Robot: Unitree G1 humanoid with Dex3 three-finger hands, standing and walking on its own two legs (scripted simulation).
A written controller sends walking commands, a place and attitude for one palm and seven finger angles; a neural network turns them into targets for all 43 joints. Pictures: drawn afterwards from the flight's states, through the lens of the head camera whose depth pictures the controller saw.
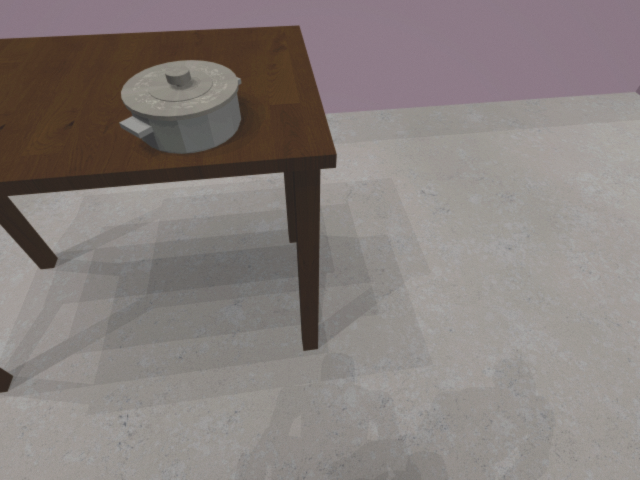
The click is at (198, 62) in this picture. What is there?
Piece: lid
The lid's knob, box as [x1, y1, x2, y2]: [165, 65, 190, 84]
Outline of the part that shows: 165,70 166,78 169,83 181,84 187,82 190,79 188,68 185,66 176,65 171,66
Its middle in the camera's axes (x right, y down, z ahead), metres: -0.25 -0.28 +0.67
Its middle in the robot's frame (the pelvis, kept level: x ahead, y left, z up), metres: +0.70 +0.29 +0.15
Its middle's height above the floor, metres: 0.93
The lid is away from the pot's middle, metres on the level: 0.00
